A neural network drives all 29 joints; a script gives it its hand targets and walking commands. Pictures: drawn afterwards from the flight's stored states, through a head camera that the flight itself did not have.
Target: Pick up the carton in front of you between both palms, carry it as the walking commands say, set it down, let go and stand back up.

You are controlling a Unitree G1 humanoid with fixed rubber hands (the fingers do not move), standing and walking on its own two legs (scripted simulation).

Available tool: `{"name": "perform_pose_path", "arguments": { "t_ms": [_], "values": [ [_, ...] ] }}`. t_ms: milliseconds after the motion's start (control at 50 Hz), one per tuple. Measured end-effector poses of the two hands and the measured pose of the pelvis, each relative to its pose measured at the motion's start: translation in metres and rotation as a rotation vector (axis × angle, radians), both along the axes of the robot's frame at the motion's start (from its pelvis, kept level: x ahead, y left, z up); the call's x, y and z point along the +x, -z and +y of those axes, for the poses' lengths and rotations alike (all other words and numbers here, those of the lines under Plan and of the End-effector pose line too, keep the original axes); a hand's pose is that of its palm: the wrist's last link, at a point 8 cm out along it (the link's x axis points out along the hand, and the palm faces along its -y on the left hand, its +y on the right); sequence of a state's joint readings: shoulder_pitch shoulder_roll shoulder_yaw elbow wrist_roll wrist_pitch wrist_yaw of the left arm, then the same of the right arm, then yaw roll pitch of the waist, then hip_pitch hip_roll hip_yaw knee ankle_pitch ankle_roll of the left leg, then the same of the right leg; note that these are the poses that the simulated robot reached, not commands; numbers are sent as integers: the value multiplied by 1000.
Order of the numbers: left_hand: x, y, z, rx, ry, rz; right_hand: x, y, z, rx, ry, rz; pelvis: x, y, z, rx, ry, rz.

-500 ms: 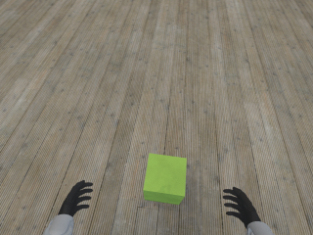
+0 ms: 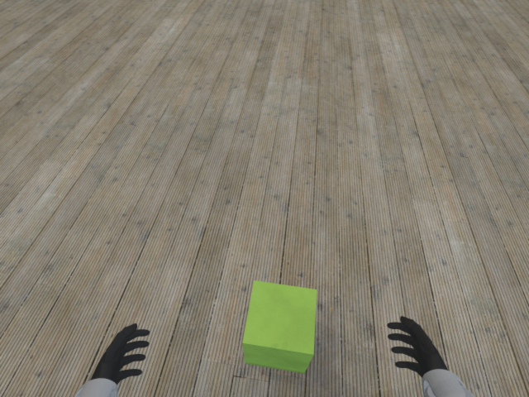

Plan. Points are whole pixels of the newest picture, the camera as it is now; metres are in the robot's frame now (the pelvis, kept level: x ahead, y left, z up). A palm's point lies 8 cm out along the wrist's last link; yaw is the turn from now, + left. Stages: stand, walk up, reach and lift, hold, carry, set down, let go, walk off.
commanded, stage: stand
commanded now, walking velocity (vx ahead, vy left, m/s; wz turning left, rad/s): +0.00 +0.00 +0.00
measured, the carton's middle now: (279, 327) +0.42 -0.06 -0.65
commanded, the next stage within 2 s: none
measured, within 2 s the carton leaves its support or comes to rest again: neither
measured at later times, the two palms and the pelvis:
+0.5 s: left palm out of the picture +0.12 +0.29 -0.08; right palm (450, 391) +0.14 -0.28 -0.10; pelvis +0.01 +0.00 +0.00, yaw +1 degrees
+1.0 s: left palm out of the picture +0.09 +0.30 -0.09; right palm out of the picture +0.11 -0.30 -0.10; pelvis +0.00 -0.01 +0.00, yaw +1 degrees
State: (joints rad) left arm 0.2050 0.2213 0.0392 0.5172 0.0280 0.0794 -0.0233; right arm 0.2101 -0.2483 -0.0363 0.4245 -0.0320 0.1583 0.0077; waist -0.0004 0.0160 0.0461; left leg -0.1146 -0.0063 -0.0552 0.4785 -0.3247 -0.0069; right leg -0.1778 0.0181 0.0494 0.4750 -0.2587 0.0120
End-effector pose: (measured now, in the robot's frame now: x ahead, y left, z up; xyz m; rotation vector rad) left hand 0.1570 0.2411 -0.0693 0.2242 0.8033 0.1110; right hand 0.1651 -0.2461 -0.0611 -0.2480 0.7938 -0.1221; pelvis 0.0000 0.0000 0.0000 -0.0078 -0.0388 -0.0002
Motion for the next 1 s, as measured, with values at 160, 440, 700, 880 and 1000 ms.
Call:
{"name": "perform_pose_path", "arguments": {
  "t_ms": [160,440,700,880,1000],
  "values": [
    [-26,9,39,134,-35,109,-18,21,-33,-79,11,59,1,4,-2,0,-9,44],
    [-38,12,50,165,-83,170,-19,38,-36,-80,-7,134,8,1,-3,5,-23,37],
    [-48,15,55,165,-96,217,-39,40,-50,-105,9,195,7,-2,-5,10,-23,26],
    [-55,15,56,168,-97,236,-51,41,-53,-107,19,227,3,-4,-8,10,-22,15],
    [-63,17,56,163,-103,253,-60,42,-57,-113,20,252,-2,-4,-9,11,-21,11]
  ]
}}
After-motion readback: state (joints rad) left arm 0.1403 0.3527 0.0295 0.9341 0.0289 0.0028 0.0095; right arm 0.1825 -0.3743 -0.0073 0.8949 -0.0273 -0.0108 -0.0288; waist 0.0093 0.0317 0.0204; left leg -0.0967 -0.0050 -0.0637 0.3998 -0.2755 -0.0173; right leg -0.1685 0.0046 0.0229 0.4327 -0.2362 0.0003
